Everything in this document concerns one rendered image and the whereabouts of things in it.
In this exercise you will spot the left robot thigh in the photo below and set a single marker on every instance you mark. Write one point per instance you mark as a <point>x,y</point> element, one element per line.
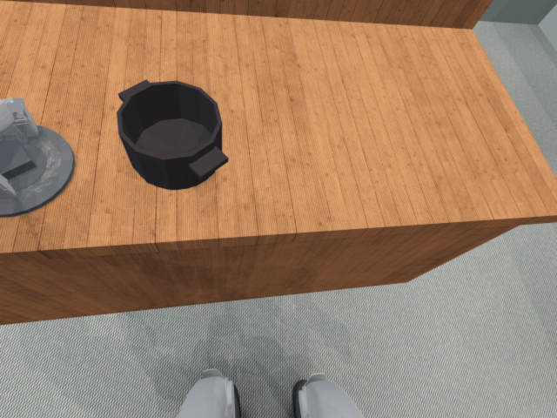
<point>211,397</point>

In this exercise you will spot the left robot shin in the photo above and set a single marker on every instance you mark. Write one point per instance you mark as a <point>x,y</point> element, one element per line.
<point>211,373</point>

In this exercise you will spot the lid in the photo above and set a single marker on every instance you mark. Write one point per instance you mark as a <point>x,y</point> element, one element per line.
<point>54,160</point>

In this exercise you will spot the left robot hand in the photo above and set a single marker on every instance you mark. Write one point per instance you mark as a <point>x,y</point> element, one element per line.
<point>14,112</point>

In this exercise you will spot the knob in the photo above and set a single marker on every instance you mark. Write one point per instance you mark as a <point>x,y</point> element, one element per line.
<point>14,159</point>

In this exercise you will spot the pot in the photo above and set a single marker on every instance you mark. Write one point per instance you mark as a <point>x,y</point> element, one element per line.
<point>172,133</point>

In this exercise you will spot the table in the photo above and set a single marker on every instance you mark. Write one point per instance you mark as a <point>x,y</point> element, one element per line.
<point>368,142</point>

